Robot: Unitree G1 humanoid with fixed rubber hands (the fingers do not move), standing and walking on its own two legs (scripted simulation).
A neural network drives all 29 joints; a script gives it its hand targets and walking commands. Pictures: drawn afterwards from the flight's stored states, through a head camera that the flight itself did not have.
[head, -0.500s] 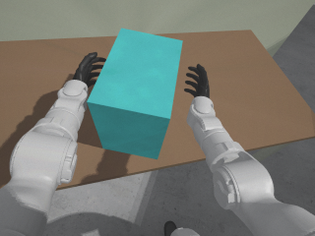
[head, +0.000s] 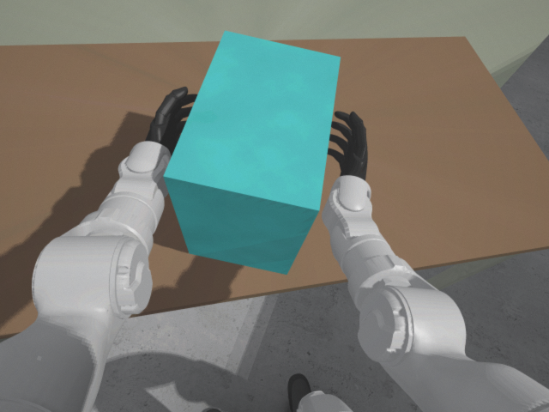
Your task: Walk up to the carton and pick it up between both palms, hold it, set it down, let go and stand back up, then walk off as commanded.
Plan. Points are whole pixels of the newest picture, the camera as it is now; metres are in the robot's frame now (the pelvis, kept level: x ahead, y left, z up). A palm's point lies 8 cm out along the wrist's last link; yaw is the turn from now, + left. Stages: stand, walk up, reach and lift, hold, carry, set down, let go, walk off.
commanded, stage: reach and lift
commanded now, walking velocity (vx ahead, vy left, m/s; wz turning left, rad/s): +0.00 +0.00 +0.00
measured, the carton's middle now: (258, 163) +0.48 -0.03 +0.00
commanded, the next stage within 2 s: none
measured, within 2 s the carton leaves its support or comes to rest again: neither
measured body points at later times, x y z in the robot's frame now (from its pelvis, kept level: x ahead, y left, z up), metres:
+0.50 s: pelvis +0.00 +0.01 +0.00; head +0.12 +0.04 +0.43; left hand +0.50 +0.10 +0.05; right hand +0.43 -0.16 +0.05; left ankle -0.03 +0.10 -0.73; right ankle +0.02 -0.17 -0.73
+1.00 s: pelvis +0.00 +0.01 +0.00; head +0.12 +0.04 +0.43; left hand +0.50 +0.10 +0.05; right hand +0.43 -0.16 +0.05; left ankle -0.03 +0.10 -0.73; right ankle +0.02 -0.17 -0.73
